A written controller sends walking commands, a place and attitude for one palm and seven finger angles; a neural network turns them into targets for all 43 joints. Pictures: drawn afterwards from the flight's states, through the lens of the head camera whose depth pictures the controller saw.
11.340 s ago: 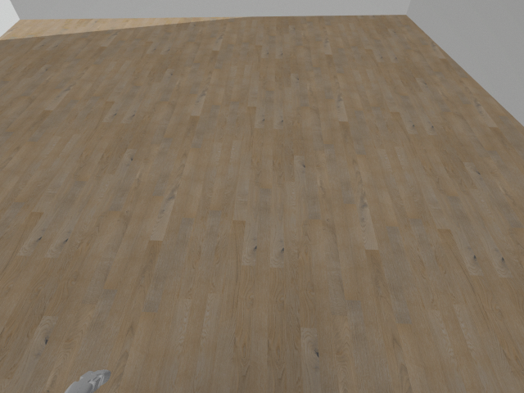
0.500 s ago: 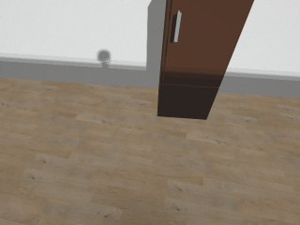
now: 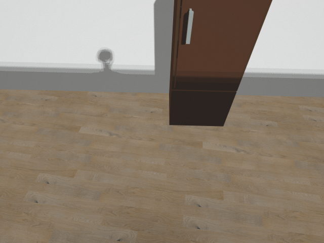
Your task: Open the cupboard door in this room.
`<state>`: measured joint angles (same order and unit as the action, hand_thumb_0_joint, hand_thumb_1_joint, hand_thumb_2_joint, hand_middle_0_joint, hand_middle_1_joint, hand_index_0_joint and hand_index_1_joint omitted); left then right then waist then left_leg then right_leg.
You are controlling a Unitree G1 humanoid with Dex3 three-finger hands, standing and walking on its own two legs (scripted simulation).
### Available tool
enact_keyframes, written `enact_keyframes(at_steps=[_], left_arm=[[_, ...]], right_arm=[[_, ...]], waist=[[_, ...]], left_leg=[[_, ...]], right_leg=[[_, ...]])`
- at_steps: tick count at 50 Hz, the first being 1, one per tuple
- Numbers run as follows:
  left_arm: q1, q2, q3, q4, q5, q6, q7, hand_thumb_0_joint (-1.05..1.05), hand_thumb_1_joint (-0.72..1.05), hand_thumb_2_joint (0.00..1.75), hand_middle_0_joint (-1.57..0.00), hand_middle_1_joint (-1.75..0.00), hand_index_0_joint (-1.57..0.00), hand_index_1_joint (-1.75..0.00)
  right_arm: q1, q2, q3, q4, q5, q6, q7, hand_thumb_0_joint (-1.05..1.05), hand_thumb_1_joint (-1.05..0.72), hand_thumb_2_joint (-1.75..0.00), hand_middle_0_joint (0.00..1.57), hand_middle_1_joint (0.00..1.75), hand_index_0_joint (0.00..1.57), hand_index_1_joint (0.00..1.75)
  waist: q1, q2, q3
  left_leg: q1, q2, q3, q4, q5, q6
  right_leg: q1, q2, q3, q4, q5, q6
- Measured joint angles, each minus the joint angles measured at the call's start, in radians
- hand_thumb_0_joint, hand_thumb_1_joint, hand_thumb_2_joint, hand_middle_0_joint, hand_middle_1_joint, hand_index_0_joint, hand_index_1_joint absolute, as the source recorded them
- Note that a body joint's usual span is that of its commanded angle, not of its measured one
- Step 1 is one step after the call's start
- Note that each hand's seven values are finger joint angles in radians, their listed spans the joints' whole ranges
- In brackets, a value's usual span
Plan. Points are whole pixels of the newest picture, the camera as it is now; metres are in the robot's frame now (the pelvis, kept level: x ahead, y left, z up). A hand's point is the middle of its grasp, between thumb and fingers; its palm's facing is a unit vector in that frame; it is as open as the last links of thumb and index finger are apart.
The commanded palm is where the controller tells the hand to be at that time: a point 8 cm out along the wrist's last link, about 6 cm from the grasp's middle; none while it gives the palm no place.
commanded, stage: stand and wait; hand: left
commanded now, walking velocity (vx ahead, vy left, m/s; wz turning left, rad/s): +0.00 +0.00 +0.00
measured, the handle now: (189, 26) +1.08 -0.07 +0.05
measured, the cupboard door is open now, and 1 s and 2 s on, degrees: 0 0 0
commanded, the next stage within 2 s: look at it before walking up in 0.20 s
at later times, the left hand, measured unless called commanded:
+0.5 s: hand out of the picture -0.02 +0.16 -0.18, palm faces +0.04 -0.99 -0.17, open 7.4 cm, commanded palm none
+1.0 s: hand out of the picture +0.00 +0.18 -0.17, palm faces +0.01 -0.97 -0.24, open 7.4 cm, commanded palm none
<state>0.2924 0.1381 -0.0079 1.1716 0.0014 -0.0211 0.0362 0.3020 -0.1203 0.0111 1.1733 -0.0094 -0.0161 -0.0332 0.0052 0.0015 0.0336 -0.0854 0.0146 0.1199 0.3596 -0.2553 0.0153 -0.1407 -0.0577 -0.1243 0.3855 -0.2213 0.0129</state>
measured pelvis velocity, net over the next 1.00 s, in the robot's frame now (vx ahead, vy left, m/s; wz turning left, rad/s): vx -0.01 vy -0.01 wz -0.02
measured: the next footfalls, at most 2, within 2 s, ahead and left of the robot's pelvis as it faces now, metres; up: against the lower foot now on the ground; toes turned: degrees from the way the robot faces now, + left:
none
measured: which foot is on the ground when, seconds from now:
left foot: down 0.00-1.00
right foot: down 0.00-1.00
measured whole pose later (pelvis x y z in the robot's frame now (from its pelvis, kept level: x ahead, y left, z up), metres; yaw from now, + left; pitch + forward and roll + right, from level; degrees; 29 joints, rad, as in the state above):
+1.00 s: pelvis -0.01 -0.01 +0.00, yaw -1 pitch -2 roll +0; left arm 0.24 0.19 0.01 1.13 0.01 -0.02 0.03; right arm 0.23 -0.19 -0.02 1.14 -0.01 -0.01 -0.04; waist 0.01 0.00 0.05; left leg -0.09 0.03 0.14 0.37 -0.25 0.00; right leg -0.16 -0.04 -0.11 0.40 -0.21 -0.01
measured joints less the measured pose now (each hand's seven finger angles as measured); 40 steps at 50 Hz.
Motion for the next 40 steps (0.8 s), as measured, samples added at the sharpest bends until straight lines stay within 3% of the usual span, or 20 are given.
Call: enact_keyframes(at_steps=[10, 28, 40], left_arm=[[-0.021, 0.007, 0.005, -0.017, 0.001, 0.003, 0.008, 0.01, 0.92, 0.90, -0.20, -0.29, -0.20, -0.30], [0.002, -0.011, 0.002, -0.007, 0.004, 0.001, 0.000, 0.00, 0.91, 0.90, -0.20, -0.29, -0.20, -0.30], [-0.019, 0.019, 0.008, -0.014, 0.007, -0.004, -0.006, 0.00, 0.90, 0.90, -0.20, -0.29, -0.20, -0.30]], right_arm=[[0.009, 0.014, -0.004, 0.002, -0.001, -0.007, -0.004, 0.00, -0.91, -0.90, 0.20, 0.30, 0.20, 0.30], [-0.012, -0.013, -0.016, -0.008, 0.000, -0.008, -0.005, 0.00, -0.91, -0.90, 0.20, 0.30, 0.20, 0.30], [-0.037, -0.040, -0.021, -0.019, 0.000, -0.006, 0.000, 0.00, -0.90, -0.90, 0.20, 0.30, 0.20, 0.30]], waist=[[-0.007, -0.003, -0.006], [0.001, -0.005, 0.012], [0.000, -0.002, 0.017]], left_leg=[[0.010, -0.003, 0.005, 0.010, -0.014, 0.003], [0.007, 0.001, 0.005, 0.007, -0.006, 0.000], [0.004, 0.009, 0.002, 0.000, 0.008, -0.007]], right_leg=[[0.004, -0.005, 0.006, 0.019, -0.017, 0.004], [0.002, 0.000, 0.005, 0.015, -0.008, -0.002], [0.001, 0.009, 0.002, 0.003, 0.006, -0.011]])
